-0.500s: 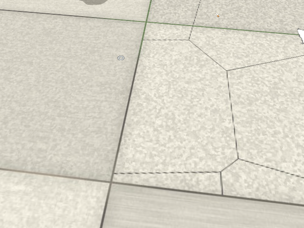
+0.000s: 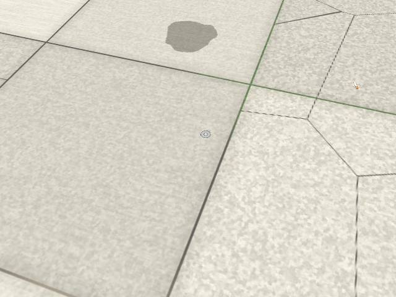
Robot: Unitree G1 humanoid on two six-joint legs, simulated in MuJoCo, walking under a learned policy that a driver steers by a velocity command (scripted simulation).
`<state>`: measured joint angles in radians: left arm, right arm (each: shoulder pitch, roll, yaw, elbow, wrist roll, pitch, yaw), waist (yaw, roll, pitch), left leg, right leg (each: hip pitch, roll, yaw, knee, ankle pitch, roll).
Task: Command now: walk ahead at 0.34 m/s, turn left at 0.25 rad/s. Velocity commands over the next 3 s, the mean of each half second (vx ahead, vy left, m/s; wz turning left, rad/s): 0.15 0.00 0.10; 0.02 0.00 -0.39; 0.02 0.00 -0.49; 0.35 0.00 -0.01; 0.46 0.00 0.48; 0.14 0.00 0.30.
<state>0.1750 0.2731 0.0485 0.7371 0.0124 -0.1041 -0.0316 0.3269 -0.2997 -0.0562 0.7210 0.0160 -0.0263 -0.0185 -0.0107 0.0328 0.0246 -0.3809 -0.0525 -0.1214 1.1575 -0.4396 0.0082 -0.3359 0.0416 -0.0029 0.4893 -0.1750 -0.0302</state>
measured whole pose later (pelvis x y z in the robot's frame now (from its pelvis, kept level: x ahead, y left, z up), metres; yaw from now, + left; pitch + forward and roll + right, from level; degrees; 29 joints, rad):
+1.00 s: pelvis +0.08 -0.03 +0.01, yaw -14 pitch +1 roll +3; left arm 0.27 0.29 0.05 0.83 0.01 0.02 0.02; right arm 0.08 -0.32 -0.11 0.82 0.00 0.03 -0.06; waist 0.04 0.03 0.05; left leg -0.55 -0.01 -0.03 1.05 -0.36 -0.04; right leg -0.25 0.02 0.05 0.49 -0.25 -0.06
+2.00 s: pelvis +0.21 -0.12 +0.01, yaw -26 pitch +0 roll +0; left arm 0.33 0.26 0.05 0.81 0.01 -0.09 -0.01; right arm 0.25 -0.33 -0.05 0.87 0.04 -0.07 0.02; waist 0.03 0.05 0.01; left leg -0.58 0.05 -0.08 1.02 -0.21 0.03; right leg -0.03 0.03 -0.07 0.26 -0.24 -0.04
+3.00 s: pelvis +0.64 -0.25 +0.00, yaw -2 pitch +1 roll +1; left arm 0.19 0.25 0.03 0.68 0.00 -0.01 -0.01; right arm 0.15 -0.28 -0.04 0.72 0.00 0.04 -0.04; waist 0.03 0.00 0.07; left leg -0.31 -0.02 -0.10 0.69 -0.42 -0.06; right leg -0.37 0.06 0.08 0.47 -0.11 -0.03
